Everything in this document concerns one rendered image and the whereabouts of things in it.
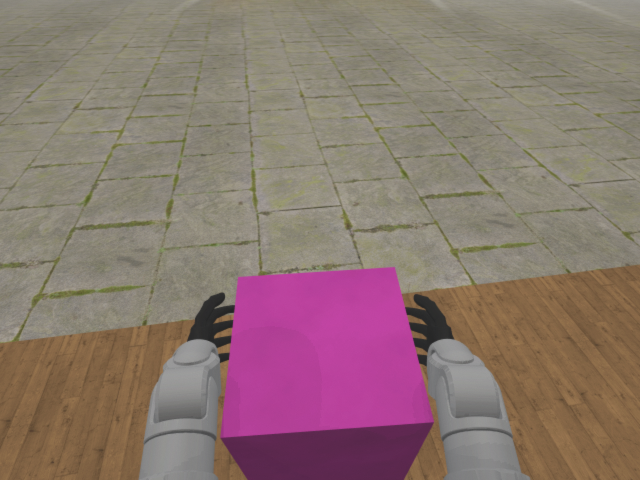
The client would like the robot right forearm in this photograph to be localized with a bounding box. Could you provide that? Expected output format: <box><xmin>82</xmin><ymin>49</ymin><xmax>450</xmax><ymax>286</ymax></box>
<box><xmin>427</xmin><ymin>339</ymin><xmax>530</xmax><ymax>480</ymax></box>

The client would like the right robot hand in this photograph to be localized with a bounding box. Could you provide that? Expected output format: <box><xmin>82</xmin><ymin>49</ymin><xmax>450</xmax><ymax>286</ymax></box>
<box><xmin>405</xmin><ymin>294</ymin><xmax>454</xmax><ymax>367</ymax></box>

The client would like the robot left forearm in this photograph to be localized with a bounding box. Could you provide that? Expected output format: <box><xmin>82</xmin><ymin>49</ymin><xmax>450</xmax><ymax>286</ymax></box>
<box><xmin>139</xmin><ymin>339</ymin><xmax>221</xmax><ymax>480</ymax></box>

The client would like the carton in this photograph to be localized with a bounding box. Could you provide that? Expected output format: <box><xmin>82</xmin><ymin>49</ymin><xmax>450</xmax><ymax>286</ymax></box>
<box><xmin>220</xmin><ymin>267</ymin><xmax>434</xmax><ymax>480</ymax></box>

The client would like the left robot hand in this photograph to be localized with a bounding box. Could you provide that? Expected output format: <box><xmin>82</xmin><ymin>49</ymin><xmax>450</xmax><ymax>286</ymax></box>
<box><xmin>187</xmin><ymin>292</ymin><xmax>235</xmax><ymax>363</ymax></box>

